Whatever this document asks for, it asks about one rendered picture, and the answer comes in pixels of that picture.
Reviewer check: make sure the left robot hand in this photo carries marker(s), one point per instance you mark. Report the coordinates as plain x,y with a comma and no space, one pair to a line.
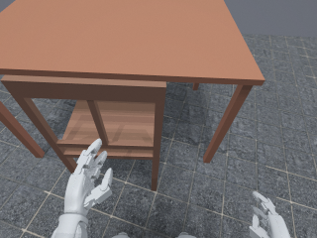
81,182

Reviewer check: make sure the chair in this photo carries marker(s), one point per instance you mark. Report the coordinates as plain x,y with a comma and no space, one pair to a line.
127,115

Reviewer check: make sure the right robot hand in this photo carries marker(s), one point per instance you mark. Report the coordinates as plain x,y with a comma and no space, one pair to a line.
273,225

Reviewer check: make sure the left robot forearm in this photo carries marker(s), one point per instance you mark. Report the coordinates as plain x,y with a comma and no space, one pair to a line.
71,225

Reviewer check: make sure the table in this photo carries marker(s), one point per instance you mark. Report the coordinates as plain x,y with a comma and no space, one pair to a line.
191,41

